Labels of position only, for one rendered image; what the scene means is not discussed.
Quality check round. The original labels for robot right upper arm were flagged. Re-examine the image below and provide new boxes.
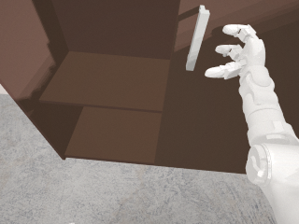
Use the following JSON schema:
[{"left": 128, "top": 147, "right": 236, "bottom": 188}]
[{"left": 246, "top": 143, "right": 299, "bottom": 224}]

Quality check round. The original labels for wardrobe door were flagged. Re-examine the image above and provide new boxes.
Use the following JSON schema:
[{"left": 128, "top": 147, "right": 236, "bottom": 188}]
[{"left": 154, "top": 0, "right": 299, "bottom": 175}]

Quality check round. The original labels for handle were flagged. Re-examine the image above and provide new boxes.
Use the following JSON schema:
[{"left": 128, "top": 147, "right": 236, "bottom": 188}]
[{"left": 186, "top": 5, "right": 210, "bottom": 71}]

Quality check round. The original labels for right robot hand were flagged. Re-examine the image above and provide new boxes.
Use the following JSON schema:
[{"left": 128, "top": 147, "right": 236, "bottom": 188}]
[{"left": 205, "top": 24, "right": 265, "bottom": 79}]

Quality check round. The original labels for right robot forearm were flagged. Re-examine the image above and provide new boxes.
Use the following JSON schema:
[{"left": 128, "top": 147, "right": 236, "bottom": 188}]
[{"left": 238, "top": 65, "right": 299, "bottom": 147}]

